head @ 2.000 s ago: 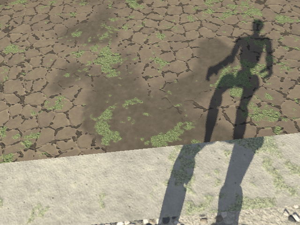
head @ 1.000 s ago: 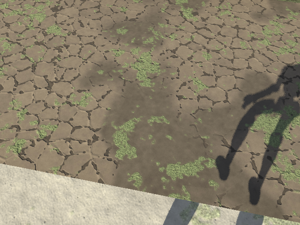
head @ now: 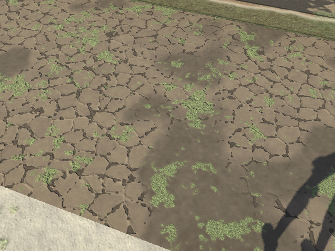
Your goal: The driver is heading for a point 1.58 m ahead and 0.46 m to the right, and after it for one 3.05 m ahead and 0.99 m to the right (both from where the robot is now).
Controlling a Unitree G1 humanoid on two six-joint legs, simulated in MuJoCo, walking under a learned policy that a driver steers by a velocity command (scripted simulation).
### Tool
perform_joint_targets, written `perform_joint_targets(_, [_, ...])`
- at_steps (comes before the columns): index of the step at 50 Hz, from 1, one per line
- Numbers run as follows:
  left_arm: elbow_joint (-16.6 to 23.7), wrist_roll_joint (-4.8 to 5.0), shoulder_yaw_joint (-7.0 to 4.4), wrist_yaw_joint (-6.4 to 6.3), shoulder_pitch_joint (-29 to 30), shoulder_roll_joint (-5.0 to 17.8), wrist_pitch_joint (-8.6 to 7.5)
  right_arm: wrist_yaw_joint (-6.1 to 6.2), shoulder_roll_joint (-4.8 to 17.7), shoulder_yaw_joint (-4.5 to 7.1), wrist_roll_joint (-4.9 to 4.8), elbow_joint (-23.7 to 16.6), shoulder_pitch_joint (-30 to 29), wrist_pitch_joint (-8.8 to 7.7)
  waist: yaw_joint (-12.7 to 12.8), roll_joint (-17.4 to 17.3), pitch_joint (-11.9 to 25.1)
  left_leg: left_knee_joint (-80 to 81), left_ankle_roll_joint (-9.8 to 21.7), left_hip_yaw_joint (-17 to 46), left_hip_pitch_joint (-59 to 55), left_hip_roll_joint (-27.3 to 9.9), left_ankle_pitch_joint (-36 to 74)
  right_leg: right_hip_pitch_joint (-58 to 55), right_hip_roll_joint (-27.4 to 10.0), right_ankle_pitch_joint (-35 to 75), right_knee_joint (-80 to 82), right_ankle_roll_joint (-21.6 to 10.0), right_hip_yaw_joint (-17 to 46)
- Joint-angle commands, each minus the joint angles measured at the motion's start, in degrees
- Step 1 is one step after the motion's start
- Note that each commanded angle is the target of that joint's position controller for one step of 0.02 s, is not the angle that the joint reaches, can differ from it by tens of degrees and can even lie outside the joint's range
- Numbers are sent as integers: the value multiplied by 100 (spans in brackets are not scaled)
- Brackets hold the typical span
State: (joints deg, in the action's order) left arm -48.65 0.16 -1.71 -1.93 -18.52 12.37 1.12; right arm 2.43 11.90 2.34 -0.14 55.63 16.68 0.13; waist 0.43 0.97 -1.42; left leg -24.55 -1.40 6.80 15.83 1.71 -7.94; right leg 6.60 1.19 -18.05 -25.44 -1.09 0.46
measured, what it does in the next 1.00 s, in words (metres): walks ahead: right foot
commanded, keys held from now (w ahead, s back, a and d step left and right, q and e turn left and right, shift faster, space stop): no key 0.24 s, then w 0.52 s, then w+e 0.24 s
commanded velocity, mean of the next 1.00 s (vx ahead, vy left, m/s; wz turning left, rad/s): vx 0.27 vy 0.00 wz -0.05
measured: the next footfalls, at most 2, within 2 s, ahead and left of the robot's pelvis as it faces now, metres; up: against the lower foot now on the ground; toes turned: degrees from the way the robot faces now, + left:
right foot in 0.94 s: +0.31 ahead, -0.12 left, +0.00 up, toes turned -13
left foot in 1.30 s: +0.39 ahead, +0.09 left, +0.00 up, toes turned -23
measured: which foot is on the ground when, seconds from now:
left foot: down 0.00-0.94, up 0.96-1.00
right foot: down 0.00-0.54, up 0.56-0.92, down 0.94-1.00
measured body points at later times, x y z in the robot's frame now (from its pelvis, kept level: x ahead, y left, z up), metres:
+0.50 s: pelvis +0.06 +0.01 -0.01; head +0.07 +0.02 +0.44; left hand +0.00 +0.26 -0.16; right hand +0.09 -0.23 -0.16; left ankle +0.08 +0.12 -0.74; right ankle -0.05 -0.11 -0.74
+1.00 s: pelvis +0.21 -0.01 -0.03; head +0.23 -0.03 +0.42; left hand +0.33 +0.23 -0.14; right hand +0.16 -0.26 -0.19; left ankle +0.11 +0.12 -0.69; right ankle +0.27 -0.11 -0.74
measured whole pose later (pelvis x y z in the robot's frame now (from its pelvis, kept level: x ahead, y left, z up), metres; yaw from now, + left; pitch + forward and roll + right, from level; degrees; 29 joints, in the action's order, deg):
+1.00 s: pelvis +0.21 -0.01 -0.03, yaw -5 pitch -1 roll +1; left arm -44.3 -1.0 -1.7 -0.7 -14.7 11.1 1.0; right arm 0.9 13.9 1.1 -0.3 59.7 22.1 -1.3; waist -1.1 -2.0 -2.3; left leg -60.0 0.6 0.5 15.7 1.1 -28.7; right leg 25.2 1.5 -17.7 -42.5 -2.5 0.5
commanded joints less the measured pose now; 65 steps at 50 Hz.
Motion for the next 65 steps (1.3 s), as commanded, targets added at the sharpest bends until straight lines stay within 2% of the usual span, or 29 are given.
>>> perform_joint_targets(1, [84, 20, -121, -9, -436, 495, -38, 63, 584, 114, -22, 13, 234, -24, 23, -165, 96, 110, 361, 351, -806, -351, 1006, 679, -356, 916, 505, -41, 281])
perform_joint_targets(12, [-395, 39, -71, -23, -812, 361, 15, 93, 426, 108, -23, 541, 375, 147, -10, -34, -163, 96, 279, 228, -865, -250, 985, 712, -354, 1184, 590, 14, 239])
perform_joint_targets(16, [-519, 49, -88, -77, -921, 440, 17, 145, 306, 52, -35, 538, 199, 192, 43, 177, -435, -149, 276, -130, -451, 78, -839, 924, -432, -1174, 1059, -214, 485])
perform_joint_targets(18, [-447, 112, -165, -136, -979, 710, -32, 121, 309, 44, -68, 357, -122, 102, 170, 494, -788, -712, 293, -429, 443, 233, -1331, 713, -939, -1894, 1474, -642, 1246])
perform_joint_targets(21, [-414, 98, -227, -193, -1149, 829, -91, -61, 258, -32, -64, 65, -640, -249, 332, 594, -1149, -1492, 327, -565, 1719, -189, -1286, 31, -1752, -838, 1535, -1084, 2005])
perform_joint_targets(24, [-318, 119, -216, -162, -979, 707, -88, -201, 231, -68, -125, 179, -119, -455, 7, 589, -838, -1115, 448, -712, 1106, -292, -1389, 71, -1548, 727, 953, -964, 1387])
perform_joint_targets(26, [-229, 180, -205, -131, -730, 727, -93, -207, 502, 109, -116, 682, 1195, -441, -560, 403, -217, -576, 520, -663, -1228, -32, -199, 1292, -852, 1421, -78, -602, 683])
perform_joint_targets(27, [-54, 168, -104, -100, -597, 404, -178, -166, 946, 254, -128, 859, 2031, -378, -825, -808, 166, -51, 1007, 873, -2119, -978, -304, 2198, -84, 968, -1913, -198, -89])
perform_joint_targets(28, [91, 204, -39, -118, -606, 99, -288, -199, 1084, 257, -42, 858, 2405, -351, -917, -1684, 498, 850, 1735, 2891, -2477, -1999, -503, 3006, 429, -1345, -3803, 12, 176])
perform_joint_targets(30, [127, 364, -98, -110, -509, 293, -419, -202, 721, 129, 29, 485, 1383, -393, -488, -840, -199, 756, 1769, 2275, -1592, -2197, 334, 3518, 69, -1077, -5210, -211, 978])
perform_joint_targets(31, [96, 274, -131, -118, -582, 357, -428, -227, 554, 73, 19, 409, 1140, -383, -336, -533, -173, 636, 1621, 1732, -1387, -2003, 732, 3459, -100, -720, -5328, -265, 916])
perform_joint_targets(34, [90, 160, -228, -55, -721, 415, -276, -211, 123, -134, 65, 234, 791, -362, -19, -733, -49, 513, 1222, 497, -814, -1317, 1600, 2969, -380, 214, -4680, -244, 584])
perform_joint_targets(37, [290, 19, -142, -36, -130, 191, -172, -151, 495, -96, 98, 436, 1204, -338, -112, -703, -333, 552, 1199, 358, -637, -1259, 1569, 2966, -576, 610, -3208, -122, 243])
perform_joint_targets(41, [524, 100, -22, 48, 628, 97, -169, -125, 934, -3, 103, 426, 1173, -233, -317, -772, -476, 553, 1169, 153, -268, -1374, 1422, 2489, -468, 546, -2200, -139, -142])
perform_joint_targets(44, [556, 74, -54, 136, 366, 237, -51, -140, 801, -5, 2, 355, 966, -125, -209, -784, -390, 365, 1176, -134, 70, -1324, 1248, 1680, -248, 384, -2216, -239, -261])
perform_joint_targets(45, [519, 74, -92, 136, 93, 287, -9, -136, 806, -1, -17, 340, 834, -107, -39, -827, -356, 196, 1111, -221, 175, -1315, 1347, 1287, -173, 362, -2100, -286, -283])
perform_joint_targets(46, [263, -5, -152, 107, -674, 417, 27, -135, 813, -6, 92, 240, 450, -149, 367, -734, -184, -377, 1024, -468, 721, -1252, 2536, 223, 4, 951, -2166, -401, -298])
perform_joint_targets(47, [93, -49, -308, 71, -1451, 624, 52, -98, 1000, 27, -75, 149, 92, -201, 912, -539, 85, -1613, 723, -887, 599, -808, 2956, -345, 114, 957, -1168, -585, -229])
perform_joint_targets(48, [-4, -102, -424, 24, -2186, 1133, 66, -60, 965, 31, -65, 42, -15, -255, 1173, 797, 409, -4325, 274, -1321, 1061, -122, 1490, -888, -718, 2572, -311, -1052, 1237])
perform_joint_targets(49, [253, -191, -183, 153, -1559, 957, 24, -197, 271, -164, -3, -168, 782, -329, 187, 2002, 1014, -5728, 177, -469, 2176, 469, -2358, -1274, -1674, 2903, 179, -1908, 3441])
perform_joint_targets(50, [714, -280, -180, 150, -769, 825, 27, -173, 619, -56, -47, -389, 567, -357, 194, 1791, 834, -5994, 197, 58, 2389, 233, -2028, -392, -1784, 1487, 664, -1961, 3692])
perform_joint_targets(51, [1014, -211, -158, 108, -191, 771, -27, -95, 996, 30, -159, -673, 28, -319, 133, 1247, 177, -6138, 169, -53, 2600, 56, -1680, 266, -1656, 1028, 763, -1840, 3204])
perform_joint_targets(52, [1209, -158, -136, 74, 185, 801, -44, 14, 1049, 44, -85, -828, -150, -250, -23, 540, -51, -5973, 126, -75, 2353, -125, -1309, 923, -1427, 1076, 836, -1684, 2760])
perform_joint_targets(54, [1472, -202, -37, 21, 527, 667, -127, 147, 992, 14, 232, -1087, 29, -111, -369, 194, -124, -5082, -9, -58, 1647, -282, -859, 1769, -1022, 2354, 671, -1505, 2076])
perform_joint_targets(56, [1500, -201, 3, -24, 321, 591, -159, 169, 772, -57, 351, -1506, -69, -60, -454, 174, 207, -3958, -112, -96, 1350, -307, -910, 1482, -831, 3560, 474, -1513, 1805])
perform_joint_targets(58, [1636, -257, 13, -104, 242, 623, 105, 91, 300, -331, 439, -1980, -675, -11, -282, 196, 420, -1991, -152, -201, 899, -211, -710, 1126, -500, 3786, 196, -1170, 1466])
perform_joint_targets(61, [1951, -333, 11, -121, 426, 943, 401, -154, 479, -434, 370, -2377, -1144, -5, -34, 428, 789, -1352, -130, -190, 691, 2, -196, 520, -663, 2888, 163, -1066, 2094])
perform_joint_targets(62, [2123, -485, 105, -59, 689, 795, 460, -204, 357, -531, 528, -2460, -1093, -14, -76, 433, 988, -1842, -183, -278, 45, 8, 96, 973, -726, 2858, 212, -1135, 2273])
perform_joint_targets(65, [2506, -358, 258, -3, 1362, 660, 555, -343, 457, -588, 609, -2856, -1271, -94, -292, 344, 689, -897, -127, -328, -576, -182, 56, 1380, -429, 1256, 228, -827, 2531])
Velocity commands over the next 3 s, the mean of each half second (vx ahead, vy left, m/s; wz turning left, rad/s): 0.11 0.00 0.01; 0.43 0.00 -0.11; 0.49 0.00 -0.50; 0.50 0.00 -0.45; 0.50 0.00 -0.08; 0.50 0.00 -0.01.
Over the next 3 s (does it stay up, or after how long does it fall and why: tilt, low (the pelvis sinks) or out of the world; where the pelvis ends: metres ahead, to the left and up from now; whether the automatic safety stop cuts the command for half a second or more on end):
stays up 0.33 0.03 0.00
